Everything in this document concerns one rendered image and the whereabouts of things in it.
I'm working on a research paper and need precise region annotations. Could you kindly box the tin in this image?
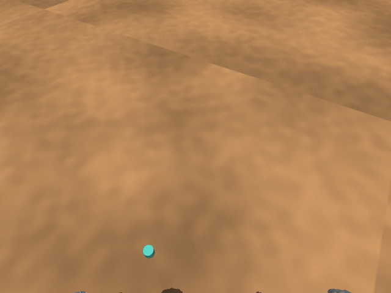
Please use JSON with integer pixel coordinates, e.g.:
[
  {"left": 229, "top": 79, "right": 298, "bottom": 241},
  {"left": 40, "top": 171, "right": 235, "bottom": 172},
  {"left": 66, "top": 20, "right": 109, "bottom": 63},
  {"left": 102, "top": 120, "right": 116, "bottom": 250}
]
[{"left": 143, "top": 245, "right": 155, "bottom": 258}]

